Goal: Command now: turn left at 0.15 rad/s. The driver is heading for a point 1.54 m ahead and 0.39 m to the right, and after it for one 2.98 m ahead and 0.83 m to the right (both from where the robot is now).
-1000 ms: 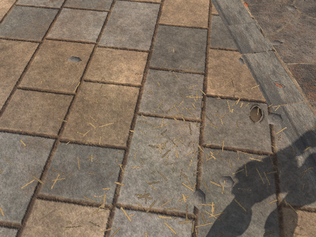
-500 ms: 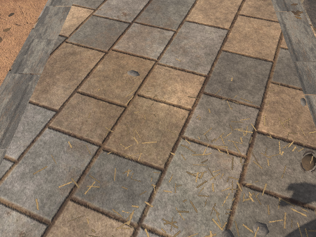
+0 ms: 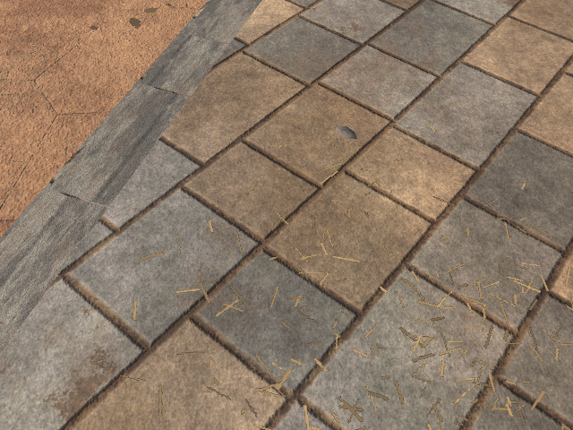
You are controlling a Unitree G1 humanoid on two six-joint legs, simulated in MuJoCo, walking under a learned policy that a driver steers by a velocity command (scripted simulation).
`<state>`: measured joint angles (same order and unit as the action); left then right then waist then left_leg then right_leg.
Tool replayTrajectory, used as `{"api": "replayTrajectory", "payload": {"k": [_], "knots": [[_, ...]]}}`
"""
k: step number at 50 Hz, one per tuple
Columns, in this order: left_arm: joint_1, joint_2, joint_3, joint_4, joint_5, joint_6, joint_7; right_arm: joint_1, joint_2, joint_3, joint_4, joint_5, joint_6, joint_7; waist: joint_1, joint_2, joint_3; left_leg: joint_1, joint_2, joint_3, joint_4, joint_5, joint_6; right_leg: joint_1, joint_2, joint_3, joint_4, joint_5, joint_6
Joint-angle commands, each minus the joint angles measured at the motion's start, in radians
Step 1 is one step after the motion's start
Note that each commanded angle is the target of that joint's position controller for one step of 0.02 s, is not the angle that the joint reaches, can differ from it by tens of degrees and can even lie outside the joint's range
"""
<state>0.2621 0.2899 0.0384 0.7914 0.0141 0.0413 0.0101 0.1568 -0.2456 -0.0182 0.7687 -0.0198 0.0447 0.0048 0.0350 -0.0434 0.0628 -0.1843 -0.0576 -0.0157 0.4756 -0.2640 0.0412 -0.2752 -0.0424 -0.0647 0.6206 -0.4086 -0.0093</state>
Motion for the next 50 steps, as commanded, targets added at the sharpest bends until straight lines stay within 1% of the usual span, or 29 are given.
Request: {"api": "replayTrajectory", "payload": {"k": [1, 3, 6, 9, 11, 12, 13, 14, 15, 16, 18, 20, 22, 24, 25, 26, 27, 28, 30, 31, 33, 37, 42, 44, 46, 47, 48, 49, 50], "knots": [[-0.026, 0.083, 0.016, -0.065, -0.012, 0.011, 0.006, -0.002, -0.130, -0.016, -0.037, -0.002, -0.035, -0.016, -0.032, 0.191, -0.040, 0.024, 0.341, -0.296, -0.221, 0.396, 0.191, -0.077, 0.003, 0.091, 0.158, -0.117, 0.001], [0.003, 0.093, 0.024, -0.030, -0.001, 0.011, 0.001, -0.034, -0.119, -0.007, -0.027, 0.001, -0.039, -0.028, -0.011, 0.208, -0.029, 0.044, 0.261, -0.213, -0.208, 0.450, 0.141, -0.073, 0.011, 0.083, 0.152, -0.035, 0.010], [0.035, 0.060, 0.014, 0.011, 0.002, 0.008, 0.000, -0.005, -0.110, 0.000, 0.006, 0.007, -0.045, -0.030, -0.015, 0.171, -0.079, 0.084, 0.236, -0.162, -0.167, 0.552, 0.138, -0.024, 0.024, 0.075, 0.120, -0.021, 0.028], [0.009, 0.041, 0.005, 0.028, -0.006, 0.009, 0.010, 0.000, -0.114, 0.000, 0.036, 0.003, -0.043, -0.033, -0.033, 0.181, -0.062, 0.065, 0.228, -0.181, -0.158, 0.436, 0.138, 0.018, 0.033, 0.064, -0.009, -0.003, 0.031], [0.030, 0.034, 0.001, 0.053, -0.008, 0.005, 0.018, -0.012, -0.117, -0.001, 0.052, 0.006, -0.040, -0.034, -0.017, 0.166, -0.060, 0.039, 0.216, -0.193, -0.143, 0.352, 0.120, 0.086, 0.039, 0.053, -0.159, 0.103, 0.024], [0.050, 0.030, -0.002, 0.070, -0.003, -0.002, 0.021, -0.018, -0.119, -0.002, 0.060, 0.011, -0.040, -0.035, -0.003, 0.144, -0.064, 0.001, 0.206, -0.195, -0.139, 0.290, 0.093, 0.161, 0.026, 0.064, -0.260, 0.241, 0.018], [0.069, 0.047, -0.002, 0.084, 0.010, -0.013, 0.021, 0.010, -0.105, 0.001, 0.072, 0.014, -0.043, -0.033, -0.009, 0.118, -0.101, -0.041, 0.185, -0.205, -0.157, 0.081, 0.062, 0.248, -0.014, 0.108, -0.276, 0.259, 0.011], [0.080, 0.078, 0.001, 0.086, 0.024, -0.025, 0.018, 0.027, -0.112, -0.006, 0.082, 0.010, -0.039, -0.029, -0.021, 0.097, -0.083, -0.094, 0.142, -0.196, -0.144, -0.129, 0.058, 0.256, -0.054, 0.152, -0.259, 0.137, -0.011], [0.056, 0.130, 0.021, 0.105, 0.009, -0.022, 0.009, 0.019, -0.098, -0.008, 0.082, 0.011, -0.030, -0.022, -0.040, -0.038, 0.001, -0.121, 0.053, -0.113, -0.129, -0.249, 0.060, 0.126, -0.035, 0.177, -0.262, -0.103, -0.052], [0.068, 0.113, 0.022, 0.105, 0.008, -0.022, 0.001, -0.012, -0.117, -0.012, 0.081, -0.001, -0.026, -0.018, -0.007, -0.063, 0.045, -0.149, 0.027, -0.080, -0.035, -0.298, 0.060, 0.077, -0.062, 0.245, -0.331, -0.288, -0.088], [0.119, 0.129, 0.030, 0.129, 0.010, -0.025, -0.001, -0.050, -0.084, -0.011, 0.062, -0.008, -0.038, -0.003, 0.012, -0.165, 0.103, -0.229, -0.017, 0.026, 0.151, -0.216, 0.045, 0.066, -0.189, 0.434, -0.481, -0.441, -0.164], [0.095, 0.123, 0.034, 0.128, 0.010, -0.037, 0.000, -0.047, -0.076, -0.013, 0.057, -0.016, -0.061, 0.008, -0.006, -0.129, 0.103, -0.221, 0.035, 0.031, 0.215, -0.150, 0.048, 0.045, -0.249, 0.486, -0.515, -0.367, -0.201], [0.039, 0.129, 0.040, 0.117, 0.006, -0.048, -0.006, 0.007, -0.062, -0.012, 0.078, -0.009, -0.080, 0.016, -0.044, -0.112, 0.077, -0.116, 0.034, 0.052, 0.116, -0.156, 0.061, 0.017, -0.207, 0.398, -0.483, -0.257, -0.183], [-0.012, 0.112, 0.043, 0.108, -0.004, -0.053, -0.010, 0.146, -0.060, -0.020, 0.143, 0.000, -0.092, 0.011, -0.105, -0.082, 0.052, 0.152, -0.015, 0.090, -0.048, -0.061, 0.069, -0.120, -0.113, 0.274, -0.378, -0.209, -0.142], [-0.036, 0.086, 0.038, 0.096, 0.000, -0.060, -0.010, 0.240, -0.096, -0.032, 0.176, -0.002, -0.098, 0.002, -0.140, -0.014, 0.034, 0.295, 0.040, -0.003, -0.107, -0.098, 0.078, -0.231, -0.068, 0.215, -0.255, -0.181, -0.116], [-0.074, 0.004, 0.016, 0.058, -0.002, -0.070, -0.017, 0.357, -0.181, -0.052, 0.196, -0.011, -0.107, -0.010, -0.183, 0.209, -0.012, 0.409, 0.274, -0.377, -0.289, -0.379, 0.134, -0.380, 0.047, 0.075, 0.058, -0.130, -0.069], [-0.113, 0.033, 0.022, 0.024, 0.009, -0.076, -0.018, 0.417, -0.240, -0.068, 0.220, -0.007, -0.105, -0.007, -0.189, 0.270, 0.036, 0.357, 0.434, -0.651, -0.400, -0.521, 0.224, -0.507, 0.088, 0.048, 0.249, -0.155, -0.075], [-0.121, 0.074, 0.033, 0.025, 0.017, -0.079, -0.021, 0.336, -0.191, -0.057, 0.206, -0.012, -0.104, -0.008, -0.129, 0.146, 0.103, 0.272, 0.431, -0.608, -0.389, -0.496, 0.241, -0.522, 0.018, 0.115, 0.356, -0.074, -0.090], [-0.067, 0.050, 0.029, 0.059, 0.009, -0.093, -0.041, 0.220, -0.136, -0.042, 0.169, -0.006, -0.119, -0.005, -0.058, 0.110, 0.083, 0.221, 0.333, -0.424, -0.402, -0.296, 0.189, -0.463, -0.028, 0.115, 0.370, 0.073, -0.085], [-0.066, 0.049, 0.029, 0.065, 0.018, -0.093, -0.048, 0.216, -0.119, -0.035, 0.171, -0.002, -0.127, -0.007, -0.048, 0.109, 0.063, 0.225, 0.301, -0.350, -0.406, -0.178, 0.172, -0.441, -0.036, 0.096, 0.364, 0.119, -0.071], [-0.090, 0.031, 0.025, 0.062, 0.027, -0.087, -0.057, 0.263, -0.099, -0.026, 0.199, 0.001, -0.138, -0.009, -0.052, 0.115, 0.034, 0.240, 0.261, -0.239, -0.391, 0.055, 0.163, -0.430, -0.032, 0.059, 0.356, 0.180, -0.044], [-0.243, -0.002, 0.007, -0.001, 0.022, -0.079, -0.061, 0.331, -0.095, -0.019, 0.244, 0.004, -0.138, -0.012, -0.077, 0.126, 0.058, 0.213, 0.239, -0.128, -0.368, 0.302, 0.166, -0.434, -0.024, 0.007, 0.213, 0.257, -0.005], [-0.338, 0.008, 0.000, -0.050, 0.010, -0.077, -0.054, 0.352, -0.123, -0.023, 0.270, 0.001, -0.138, -0.014, -0.083, 0.148, 0.074, 0.190, 0.267, -0.084, -0.344, 0.459, 0.148, -0.278, 0.010, -0.028, 0.009, 0.308, -0.045], [-0.273, 0.026, 0.010, -0.036, 0.011, -0.082, -0.043, 0.322, -0.136, -0.026, 0.273, 0.003, -0.138, -0.017, -0.039, 0.140, 0.045, 0.213, 0.278, -0.056, -0.252, 0.678, 0.125, -0.165, 0.041, -0.036, -0.030, 0.276, -0.080], [-0.018, 0.061, 0.034, 0.050, 0.016, -0.095, -0.024, 0.300, -0.149, -0.030, 0.276, 0.005, -0.130, -0.017, 0.072, 0.102, -0.094, 0.185, 0.229, 0.001, 0.063, 0.862, 0.090, 0.137, 0.100, -0.059, -0.114, 0.268, -0.120], [0.149, 0.119, 0.055, 0.095, 0.035, -0.105, -0.010, 0.303, -0.126, -0.022, 0.261, 0.006, -0.130, -0.015, 0.129, 0.053, -0.189, 0.007, 0.184, 0.028, 0.324, 0.624, 0.073, 0.380, -0.026, 0.079, -0.136, 0.169, -0.155], [0.240, 0.233, 0.078, 0.106, 0.055, -0.107, -0.007, 0.412, 0.011, 0.003, 0.233, 0.028, -0.129, -0.005, 0.077, -0.183, -0.337, -0.312, 0.022, 0.073, 0.720, -0.075, 0.027, 0.639, -0.350, 0.582, -0.226, -0.024, -0.267], [0.193, 0.201, 0.075, 0.108, 0.011, -0.096, -0.017, 0.384, -0.079, -0.022, 0.246, 0.009, -0.129, -0.004, 0.077, -0.109, -0.329, -0.410, -0.007, -0.057, 0.842, -0.227, 0.047, 0.556, -0.365, 0.819, -0.394, -0.116, -0.296], [0.059, 0.145, 0.060, 0.092, -0.001, -0.096, -0.019, 0.286, -0.105, -0.035, 0.214, 0.004, -0.128, -0.002, 0.016, -0.058, -0.145, -0.465, 0.067, -0.056, 0.855, -0.126, 0.059, 0.400, -0.327, 0.640, -0.400, -0.154, -0.265]]}}
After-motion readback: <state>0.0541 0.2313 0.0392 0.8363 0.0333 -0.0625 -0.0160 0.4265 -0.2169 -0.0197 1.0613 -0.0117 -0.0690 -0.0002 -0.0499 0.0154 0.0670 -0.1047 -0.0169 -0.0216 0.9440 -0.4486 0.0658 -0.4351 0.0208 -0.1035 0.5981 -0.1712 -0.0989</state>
